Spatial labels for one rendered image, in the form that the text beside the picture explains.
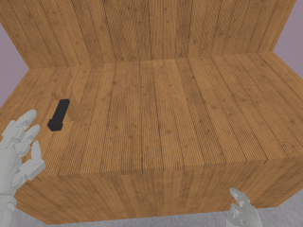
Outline robot left forearm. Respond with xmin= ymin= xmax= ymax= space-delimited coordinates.
xmin=0 ymin=193 xmax=17 ymax=227

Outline left robot hand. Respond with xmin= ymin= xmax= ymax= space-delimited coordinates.
xmin=0 ymin=109 xmax=45 ymax=197

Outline counter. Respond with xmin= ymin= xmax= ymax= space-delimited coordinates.
xmin=0 ymin=0 xmax=303 ymax=225

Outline tap lever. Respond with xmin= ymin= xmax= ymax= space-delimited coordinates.
xmin=47 ymin=99 xmax=70 ymax=131

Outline right robot hand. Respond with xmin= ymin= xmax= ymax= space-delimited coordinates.
xmin=225 ymin=187 xmax=263 ymax=227

